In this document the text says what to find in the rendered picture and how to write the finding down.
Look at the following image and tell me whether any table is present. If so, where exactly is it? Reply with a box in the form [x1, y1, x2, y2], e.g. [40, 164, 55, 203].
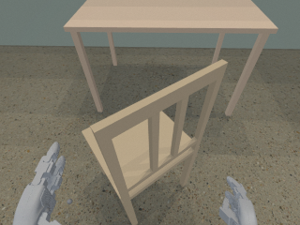
[63, 0, 278, 116]

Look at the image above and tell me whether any chair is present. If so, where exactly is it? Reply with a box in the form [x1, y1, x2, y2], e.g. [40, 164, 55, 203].
[82, 59, 228, 225]

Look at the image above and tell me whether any robot left hand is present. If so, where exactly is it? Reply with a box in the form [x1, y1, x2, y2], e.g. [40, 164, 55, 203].
[12, 142, 66, 225]

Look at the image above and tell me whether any robot right hand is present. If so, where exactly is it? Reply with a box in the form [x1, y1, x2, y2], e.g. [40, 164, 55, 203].
[218, 176, 258, 225]

